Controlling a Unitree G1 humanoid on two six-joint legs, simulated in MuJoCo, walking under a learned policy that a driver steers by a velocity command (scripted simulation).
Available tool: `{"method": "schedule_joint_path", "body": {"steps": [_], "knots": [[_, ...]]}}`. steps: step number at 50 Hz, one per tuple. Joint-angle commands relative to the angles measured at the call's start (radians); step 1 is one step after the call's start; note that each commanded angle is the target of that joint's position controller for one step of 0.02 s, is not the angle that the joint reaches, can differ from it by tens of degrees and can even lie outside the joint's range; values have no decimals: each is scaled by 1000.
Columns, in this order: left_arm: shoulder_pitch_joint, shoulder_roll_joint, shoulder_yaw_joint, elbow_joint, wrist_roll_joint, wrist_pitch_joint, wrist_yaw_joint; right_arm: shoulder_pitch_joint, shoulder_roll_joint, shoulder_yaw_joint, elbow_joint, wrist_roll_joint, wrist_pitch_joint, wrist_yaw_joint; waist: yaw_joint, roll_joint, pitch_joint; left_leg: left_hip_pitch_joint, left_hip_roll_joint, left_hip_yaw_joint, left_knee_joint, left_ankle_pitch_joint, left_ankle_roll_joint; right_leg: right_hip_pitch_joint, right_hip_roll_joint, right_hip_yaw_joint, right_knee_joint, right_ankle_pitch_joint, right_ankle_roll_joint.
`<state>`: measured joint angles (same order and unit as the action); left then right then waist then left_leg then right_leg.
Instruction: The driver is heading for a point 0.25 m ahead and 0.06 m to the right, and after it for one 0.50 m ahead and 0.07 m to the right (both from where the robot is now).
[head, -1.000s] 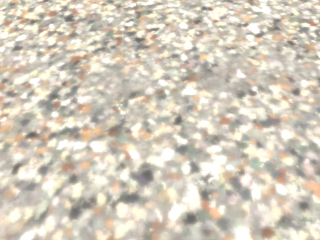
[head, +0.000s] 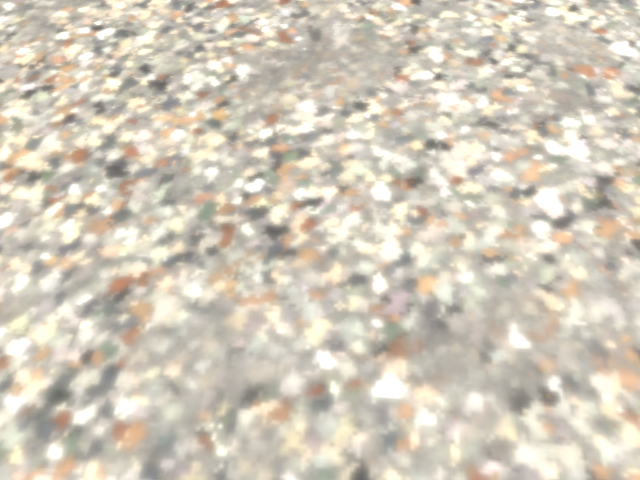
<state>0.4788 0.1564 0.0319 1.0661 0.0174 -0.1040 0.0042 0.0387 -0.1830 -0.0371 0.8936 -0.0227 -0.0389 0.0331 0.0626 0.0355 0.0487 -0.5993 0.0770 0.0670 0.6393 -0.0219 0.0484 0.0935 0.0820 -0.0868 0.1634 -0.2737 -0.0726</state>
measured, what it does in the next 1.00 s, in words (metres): walks ahead, turning right: left foot, then right foot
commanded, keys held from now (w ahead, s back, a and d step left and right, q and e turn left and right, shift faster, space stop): w+e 0.02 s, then e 0.68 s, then no key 0.30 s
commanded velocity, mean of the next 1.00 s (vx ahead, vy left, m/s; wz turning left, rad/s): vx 0.13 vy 0.00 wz -0.38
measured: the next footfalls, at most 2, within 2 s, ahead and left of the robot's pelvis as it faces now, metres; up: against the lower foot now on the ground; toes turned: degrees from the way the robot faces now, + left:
left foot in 0.10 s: +0.23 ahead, +0.10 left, +0.00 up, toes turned +3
right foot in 0.62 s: +0.19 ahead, -0.10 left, +0.00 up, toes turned -23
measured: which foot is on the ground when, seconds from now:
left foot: up 0.00-0.08, down 0.10-0.62, up 0.64-1.00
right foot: down 0.00-0.10, up 0.12-0.60, down 0.62-1.00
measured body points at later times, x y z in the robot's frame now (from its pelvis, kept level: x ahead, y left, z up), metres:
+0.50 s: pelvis +0.15 +0.03 +0.00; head +0.19 +0.03 +0.45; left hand +0.31 +0.25 -0.14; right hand +0.15 -0.23 -0.14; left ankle +0.19 +0.10 -0.74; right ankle +0.19 -0.10 -0.70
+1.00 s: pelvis +0.16 +0.00 +0.00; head +0.18 -0.01 +0.45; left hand +0.37 +0.19 -0.12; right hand +0.13 -0.27 -0.13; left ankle +0.21 +0.12 -0.71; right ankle +0.15 -0.08 -0.74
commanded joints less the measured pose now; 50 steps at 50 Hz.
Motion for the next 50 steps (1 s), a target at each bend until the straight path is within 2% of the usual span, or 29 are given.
{"method": "schedule_joint_path", "body": {"steps": [1,2,3,4,5,6,7,8,9,10,11,12,14,18,22,27,29,30,31,32,33,34,35,36,37,38,41,46,50], "knots": [[68,145,26,-8,7,-3,13,-95,-68,-12,-87,0,-24,-4,-18,-107,67,-17,-31,15,-63,-64,34,32,-311,125,44,646,-120],[46,148,25,-8,9,0,16,-51,-70,-15,-77,-2,-32,-9,-46,-106,56,51,-56,19,-92,-99,47,31,-305,118,113,801,-106],[30,157,28,-10,10,3,18,45,-80,-22,-46,-4,-42,-18,-81,-114,10,164,-94,28,-119,-114,59,28,-289,117,219,956,-88],[6,160,27,-14,0,6,17,202,-96,-32,9,-11,-57,-28,-146,-92,-70,349,-111,34,-208,2,74,-9,-247,100,393,969,-61],[1,139,19,-36,-21,2,16,352,-153,-47,46,-36,-74,-40,-188,-57,-184,629,21,-66,-181,240,99,-195,-200,90,613,698,-36],[134,29,-6,-54,-77,10,18,426,-266,-74,41,-55,-72,-42,-156,167,-378,979,389,-437,-140,635,258,-534,-36,1,1024,-65,15],[103,135,28,-46,-52,24,33,389,-244,-75,18,-1,-54,-35,-149,68,-449,910,408,-501,-164,819,291,-559,-16,115,1168,-290,11],[18,138,39,-72,-36,31,36,285,-195,-58,0,8,-51,-33,-108,34,-323,779,367,-351,-188,807,260,-594,-62,145,1180,-241,11],[-38,118,38,-85,-19,36,31,222,-129,-38,-8,7,-51,-36,-90,11,-197,647,320,-253,-243,714,213,-621,-96,131,1129,-195,16],[-59,106,44,-87,-4,49,24,200,-92,-27,-6,6,-51,-44,-72,21,-121,546,272,-181,-289,612,170,-610,-121,129,1078,-158,20],[-45,96,48,-88,10,68,14,191,-75,-21,-1,11,-48,-56,-45,46,-88,462,237,-126,-324,542,149,-575,-132,119,1046,-134,30],[-29,81,51,-86,14,84,6,199,-78,-20,0,8,-48,-61,-32,48,-86,418,228,-91,-336,539,141,-540,-123,107,1041,-112,35],[-24,66,54,-98,10,107,0,206,-112,-25,-7,6,-55,-64,-7,43,-106,387,231,-43,-349,550,160,-532,-109,88,1037,-79,45],[-141,77,53,-161,17,138,-10,198,-125,-26,-19,2,-45,-69,-7,80,-78,367,218,40,-367,379,159,-595,-138,66,882,24,54],[-246,80,40,-218,16,149,-29,216,-159,-35,-24,1,-26,-69,-39,86,-81,370,230,92,-356,246,155,-527,-135,19,693,73,48],[-316,114,47,-283,13,156,-35,247,-206,-56,-32,-7,12,-60,-82,90,-74,433,299,68,-297,74,146,-498,-123,-13,576,-96,29],[-308,113,49,-301,7,147,-34,245,-223,-65,-35,-6,27,-61,-79,78,-72,443,306,74,-235,19,111,-444,-111,-21,464,-105,15],[-283,114,49,-301,8,134,-31,252,-229,-70,-31,-6,36,-61,-59,42,-80,418,287,101,-167,-23,67,-368,-102,-11,345,-6,5],[-232,164,62,-287,15,116,-23,292,-204,-68,-25,-10,47,-57,-46,-85,-107,362,222,152,-3,-115,5,-265,-152,104,206,106,-18],[-224,311,95,-305,16,105,-8,287,-113,-46,-89,3,49,-48,-68,-373,-104,96,46,221,255,-524,-81,-146,-431,486,160,520,-134],[-125,333,112,-277,-1,109,-4,178,-137,-45,-116,0,67,-60,20,-265,-115,7,-34,53,428,-658,-98,-155,-484,533,168,672,-270],[-131,295,102,-270,-5,115,2,165,-145,-47,-120,6,77,-59,-6,-172,-98,-14,-19,-12,496,-600,-102,-167,-438,456,174,657,-272],[-197,257,90,-280,-5,122,7,165,-138,-47,-115,16,72,-57,-38,-143,-63,-12,-11,-43,483,-511,-96,-208,-373,386,163,576,-234],[-269,228,79,-300,-7,127,12,171,-142,-48,-109,13,65,-58,-66,-145,-57,-9,-6,-59,451,-436,-86,-211,-321,332,155,529,-191],[-313,195,67,-318,-12,127,15,192,-158,-53,-99,-3,64,-56,-79,-153,-73,15,-14,-55,450,-390,-81,-209,-292,296,158,559,-176],[-317,180,60,-324,-10,124,12,214,-160,-55,-89,-11,67,-53,-83,-139,-106,45,-29,-50,468,-371,-77,-205,-283,278,164,611,-176],[-281,195,56,-312,-6,106,7,227,-133,-47,-87,1,82,-51,-80,-105,-129,92,-35,-60,397,-364,-79,-195,-286,272,154,587,-176],[-267,207,45,-291,7,108,9,185,-123,-34,-99,6,93,-57,-46,-154,-92,196,-45,-59,171,-385,-67,-239,-285,301,125,353,-167],[-290,213,37,-275,11,113,5,214,-118,-28,-86,17,82,-66,-53,-153,-80,329,-72,-41,-17,-376,-42,-292,-282,333,145,295,-151]]}}
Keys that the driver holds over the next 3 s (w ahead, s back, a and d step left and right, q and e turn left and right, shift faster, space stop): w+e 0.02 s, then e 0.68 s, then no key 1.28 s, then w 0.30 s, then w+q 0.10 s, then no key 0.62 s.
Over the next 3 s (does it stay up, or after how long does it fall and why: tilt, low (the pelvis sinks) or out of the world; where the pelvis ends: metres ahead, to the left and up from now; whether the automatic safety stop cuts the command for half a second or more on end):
stays up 0.41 -0.13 0.00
